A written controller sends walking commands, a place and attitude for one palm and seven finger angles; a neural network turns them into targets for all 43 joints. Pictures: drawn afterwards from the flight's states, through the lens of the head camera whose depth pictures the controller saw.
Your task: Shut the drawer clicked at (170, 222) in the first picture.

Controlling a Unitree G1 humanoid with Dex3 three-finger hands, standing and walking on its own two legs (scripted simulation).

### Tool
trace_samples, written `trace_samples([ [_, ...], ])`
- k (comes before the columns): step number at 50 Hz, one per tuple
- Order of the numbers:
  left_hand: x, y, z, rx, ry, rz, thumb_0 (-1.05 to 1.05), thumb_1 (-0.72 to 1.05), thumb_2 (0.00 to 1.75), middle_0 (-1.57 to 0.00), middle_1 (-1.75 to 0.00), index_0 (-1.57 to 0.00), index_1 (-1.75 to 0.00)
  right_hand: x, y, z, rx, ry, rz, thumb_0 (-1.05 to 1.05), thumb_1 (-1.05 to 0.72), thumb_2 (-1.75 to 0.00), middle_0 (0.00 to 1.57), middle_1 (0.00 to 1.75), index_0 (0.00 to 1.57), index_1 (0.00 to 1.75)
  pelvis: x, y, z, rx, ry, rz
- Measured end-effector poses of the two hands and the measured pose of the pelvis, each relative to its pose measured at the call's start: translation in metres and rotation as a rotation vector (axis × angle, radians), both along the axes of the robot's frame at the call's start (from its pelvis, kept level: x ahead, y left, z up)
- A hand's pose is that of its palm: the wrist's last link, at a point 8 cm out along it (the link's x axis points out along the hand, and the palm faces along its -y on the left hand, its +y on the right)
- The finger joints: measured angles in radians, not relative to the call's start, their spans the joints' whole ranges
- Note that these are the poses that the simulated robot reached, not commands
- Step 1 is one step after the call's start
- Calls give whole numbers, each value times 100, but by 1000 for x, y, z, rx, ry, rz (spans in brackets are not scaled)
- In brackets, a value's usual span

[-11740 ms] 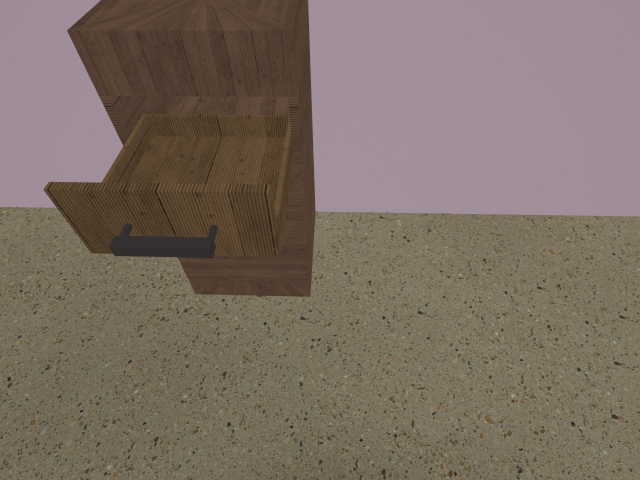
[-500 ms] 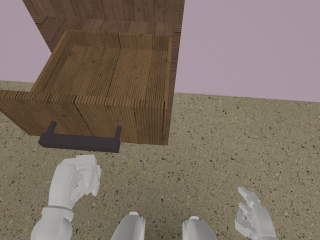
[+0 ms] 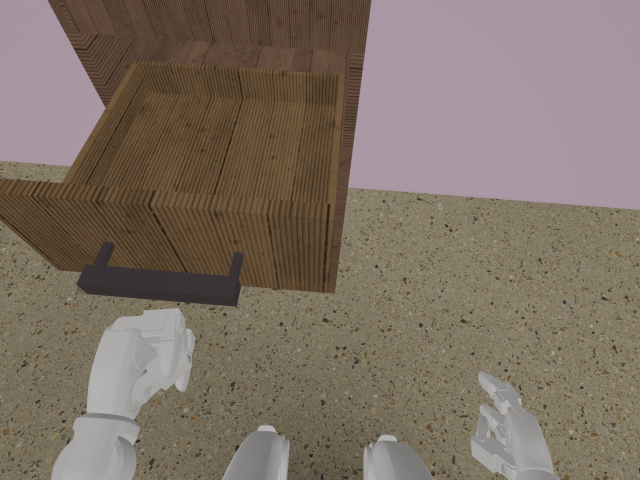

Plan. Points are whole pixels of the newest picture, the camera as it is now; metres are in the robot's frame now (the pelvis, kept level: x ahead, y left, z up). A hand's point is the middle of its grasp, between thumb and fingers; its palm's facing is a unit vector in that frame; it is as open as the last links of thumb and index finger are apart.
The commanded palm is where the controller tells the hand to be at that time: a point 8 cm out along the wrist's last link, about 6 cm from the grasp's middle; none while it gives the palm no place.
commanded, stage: push the drawer shut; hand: left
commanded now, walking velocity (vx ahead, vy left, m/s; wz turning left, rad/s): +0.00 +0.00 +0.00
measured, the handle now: (166, 269) +0.35 +0.20 +0.05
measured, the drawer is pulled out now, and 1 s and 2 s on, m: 0.30 0.23 0.11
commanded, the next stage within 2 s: none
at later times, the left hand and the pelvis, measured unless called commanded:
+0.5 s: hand (186, 334) +0.28 +0.17 +0.04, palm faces -0.06 -1.00 -0.05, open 2.8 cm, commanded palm +0.29 +0.22 +0.05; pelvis -0.02 +0.00 +0.00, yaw +0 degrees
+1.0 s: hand (202, 285) +0.33 +0.16 +0.04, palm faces -0.05 -1.00 -0.05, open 3.0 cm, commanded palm +0.35 +0.21 +0.05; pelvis -0.04 +0.02 +0.00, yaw +0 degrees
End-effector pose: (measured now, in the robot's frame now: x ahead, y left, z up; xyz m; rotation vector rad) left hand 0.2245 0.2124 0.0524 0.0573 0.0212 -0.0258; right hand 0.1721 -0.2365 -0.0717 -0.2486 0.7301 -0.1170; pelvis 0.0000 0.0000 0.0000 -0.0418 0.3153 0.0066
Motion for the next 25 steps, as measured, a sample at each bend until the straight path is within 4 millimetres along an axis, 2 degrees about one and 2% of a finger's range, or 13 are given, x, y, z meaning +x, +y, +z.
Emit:
trace_samples([
  [7,23,-2,-7,-8,14,-31,2,90,90,-140,-160,-140,-160,-5,0,-6,2,23,-6,1,-90,-90,20,30,20,30,-2,1,-2,-1,8,-2],
  [16,26,3,-7,-6,27,-24,1,83,91,-140,-160,-140,-160,-19,0,-7,-4,67,-16,1,-90,-90,20,30,20,30,-3,3,3,0,3,-2],
  [25,33,10,-14,-4,-11,-30,-5,73,93,-140,-160,-140,-160,-26,1,-16,-27,98,2,1,-90,-90,20,30,20,30,-15,5,-1,-8,0,11],
])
